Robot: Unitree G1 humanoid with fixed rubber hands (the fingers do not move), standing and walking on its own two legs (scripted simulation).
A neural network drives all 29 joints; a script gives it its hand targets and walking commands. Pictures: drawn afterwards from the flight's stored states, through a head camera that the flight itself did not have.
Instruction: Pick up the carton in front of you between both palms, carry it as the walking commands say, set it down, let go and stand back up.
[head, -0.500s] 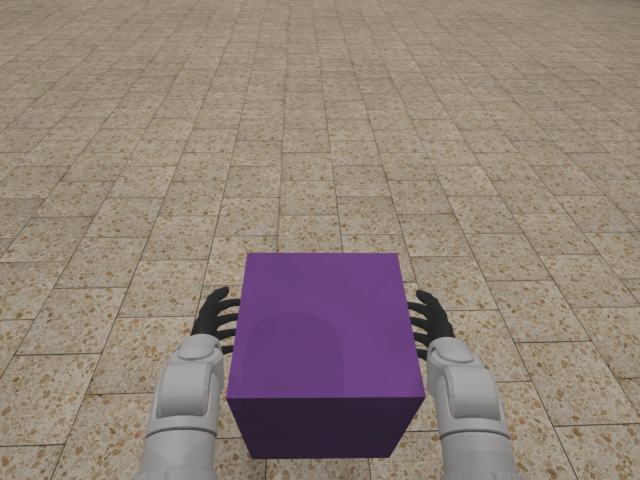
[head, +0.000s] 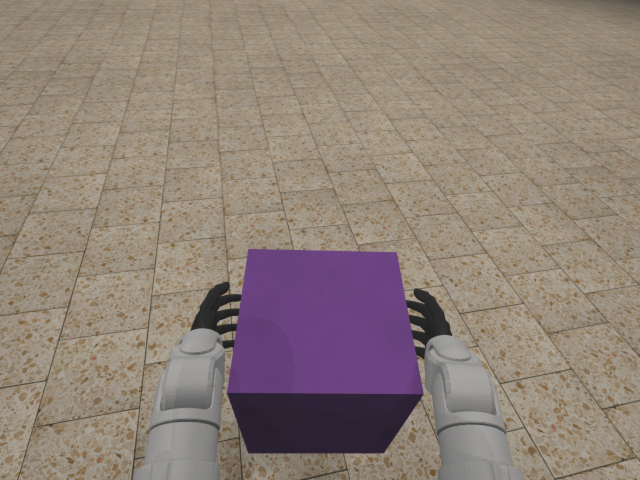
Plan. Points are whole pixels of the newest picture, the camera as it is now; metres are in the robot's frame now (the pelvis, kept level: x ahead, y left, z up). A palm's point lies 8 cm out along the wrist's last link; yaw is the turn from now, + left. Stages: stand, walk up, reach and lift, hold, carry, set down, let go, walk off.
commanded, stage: hold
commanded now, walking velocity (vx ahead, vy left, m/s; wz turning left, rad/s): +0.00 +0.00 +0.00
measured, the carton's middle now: (319, 356) +0.31 +0.00 -0.04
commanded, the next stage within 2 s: set down in 0.04 s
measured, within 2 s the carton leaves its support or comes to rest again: neither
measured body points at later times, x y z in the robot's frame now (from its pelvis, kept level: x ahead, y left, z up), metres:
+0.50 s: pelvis -0.02 +0.02 -0.03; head +0.06 +0.04 +0.41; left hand +0.34 +0.19 -0.05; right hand +0.37 -0.11 -0.04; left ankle +0.07 +0.12 -0.74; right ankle -0.01 -0.12 -0.74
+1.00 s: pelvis -0.04 -0.02 -0.15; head +0.20 +0.02 +0.23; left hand +0.39 +0.21 -0.23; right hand +0.43 -0.09 -0.22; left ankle +0.07 +0.12 -0.74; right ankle -0.01 -0.12 -0.74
